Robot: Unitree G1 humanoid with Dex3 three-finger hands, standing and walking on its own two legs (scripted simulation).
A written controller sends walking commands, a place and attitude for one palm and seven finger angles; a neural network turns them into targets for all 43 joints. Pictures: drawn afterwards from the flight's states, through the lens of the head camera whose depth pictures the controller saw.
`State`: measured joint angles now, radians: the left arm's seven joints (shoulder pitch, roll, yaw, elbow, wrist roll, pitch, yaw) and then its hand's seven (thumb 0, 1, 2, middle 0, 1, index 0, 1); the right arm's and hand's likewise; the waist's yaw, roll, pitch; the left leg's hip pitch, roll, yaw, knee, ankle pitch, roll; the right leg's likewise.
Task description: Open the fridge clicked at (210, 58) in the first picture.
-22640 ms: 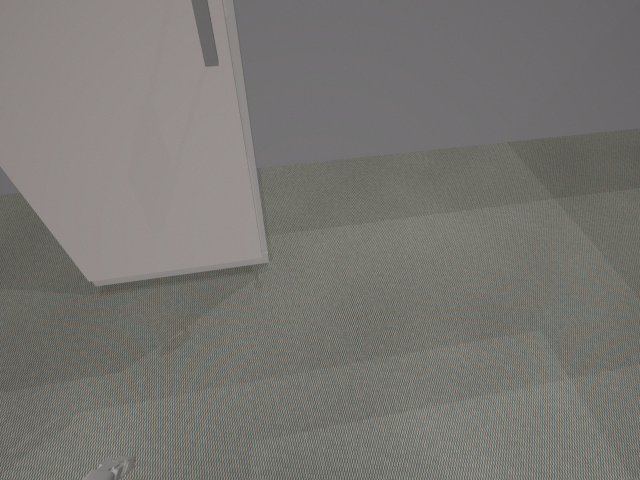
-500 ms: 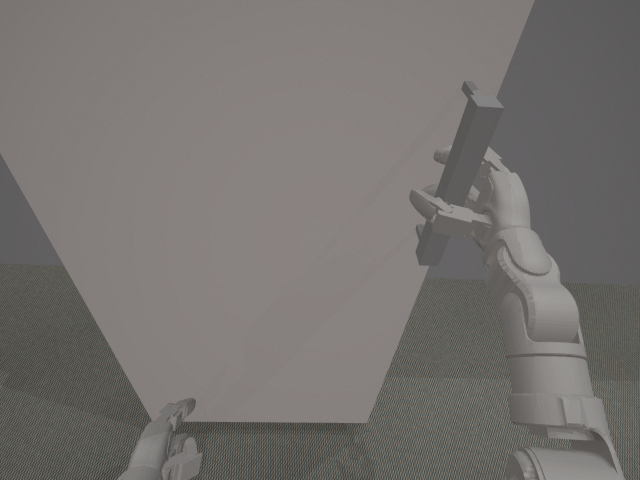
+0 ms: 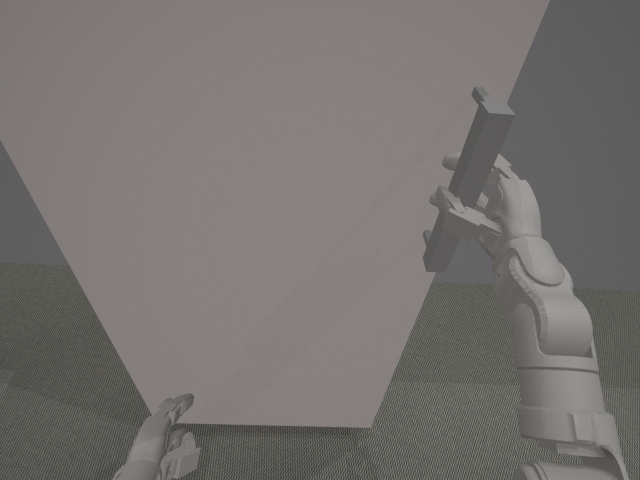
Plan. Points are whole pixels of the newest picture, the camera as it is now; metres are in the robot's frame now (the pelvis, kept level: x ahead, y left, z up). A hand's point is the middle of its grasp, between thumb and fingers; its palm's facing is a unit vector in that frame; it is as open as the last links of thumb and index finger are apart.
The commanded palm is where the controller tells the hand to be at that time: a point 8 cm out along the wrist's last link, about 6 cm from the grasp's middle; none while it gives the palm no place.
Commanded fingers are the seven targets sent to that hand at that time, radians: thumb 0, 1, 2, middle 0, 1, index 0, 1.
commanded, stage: grip the handle and tug to test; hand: right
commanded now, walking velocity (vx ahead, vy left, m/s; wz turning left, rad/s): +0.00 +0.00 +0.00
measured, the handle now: (455, 187) +0.43 -0.14 +0.20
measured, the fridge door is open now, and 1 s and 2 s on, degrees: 0 15 28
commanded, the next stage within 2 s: pull the door a little, standing still in 0.40 s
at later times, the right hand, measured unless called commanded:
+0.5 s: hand (459, 236) +0.33 -0.12 +0.21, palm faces -0.08 +1.00 -0.02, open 6.7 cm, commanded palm +0.30 -0.17 +0.21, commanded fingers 0.00 -0.90 -0.90 0.45 1.40 0.45 1.40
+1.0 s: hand (459, 314) +0.23 -0.10 +0.20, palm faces -0.06 +0.98 -0.17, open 7.4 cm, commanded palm +0.20 -0.15 +0.21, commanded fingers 0.00 -0.90 -0.90 0.45 1.40 0.45 1.40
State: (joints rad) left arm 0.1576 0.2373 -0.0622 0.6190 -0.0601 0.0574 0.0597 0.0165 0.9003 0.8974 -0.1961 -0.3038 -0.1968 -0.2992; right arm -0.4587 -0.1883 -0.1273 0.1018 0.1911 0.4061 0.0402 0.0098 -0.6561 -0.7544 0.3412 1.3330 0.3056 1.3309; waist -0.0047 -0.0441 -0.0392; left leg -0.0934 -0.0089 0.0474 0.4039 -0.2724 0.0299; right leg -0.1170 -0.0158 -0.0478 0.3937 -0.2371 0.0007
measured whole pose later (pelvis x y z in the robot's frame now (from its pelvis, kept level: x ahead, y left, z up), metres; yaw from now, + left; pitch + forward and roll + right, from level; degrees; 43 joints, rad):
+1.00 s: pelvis -0.03 +0.00 +0.00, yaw +0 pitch +0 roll +1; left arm 0.10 0.22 -0.05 0.52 -0.01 0.14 0.05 0.01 0.90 0.90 -0.20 -0.30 -0.20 -0.30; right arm 0.13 -0.22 0.06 -0.52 0.11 0.10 -0.03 -0.08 -0.52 -0.71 0.42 1.39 0.24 1.32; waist 0.00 -0.08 -0.01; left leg -0.16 -0.03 0.06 0.38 -0.22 0.03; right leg -0.22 -0.03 -0.03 0.44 -0.21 0.00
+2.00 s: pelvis -0.10 +0.16 -0.01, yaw -21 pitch +0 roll +4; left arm 0.15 0.13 0.02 0.62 0.02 -0.14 0.03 0.02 0.90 0.90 -0.20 -0.30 -0.20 -0.30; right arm 0.09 -0.27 0.01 -0.62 0.01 -0.11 -0.04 -0.16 -0.49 -0.79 0.50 1.40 0.17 1.30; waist 0.04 -0.04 0.19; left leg -0.48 -0.01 -0.05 0.91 -0.41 -0.02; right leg -0.33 -0.13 0.17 0.48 -0.17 0.05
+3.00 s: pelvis +0.01 +0.42 +0.00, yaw -58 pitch +0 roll +5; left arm 0.19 0.12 -0.02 0.65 0.00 -0.16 0.06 0.02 0.90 0.90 -0.20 -0.30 -0.21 -0.31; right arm 0.05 -0.35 -0.20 -0.48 0.08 -0.12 -0.07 -0.15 -0.52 -0.86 0.46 1.40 0.25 1.26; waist -0.01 -0.06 0.18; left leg -0.38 0.00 0.02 0.77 -0.41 -0.05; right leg -0.29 -0.11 0.08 0.47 -0.19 0.04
